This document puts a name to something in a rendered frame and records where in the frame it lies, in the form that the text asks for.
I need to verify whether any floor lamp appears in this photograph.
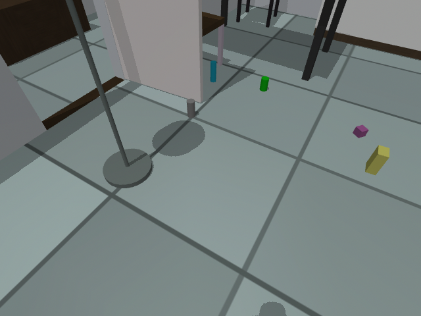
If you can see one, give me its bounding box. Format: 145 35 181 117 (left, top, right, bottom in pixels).
65 0 153 188

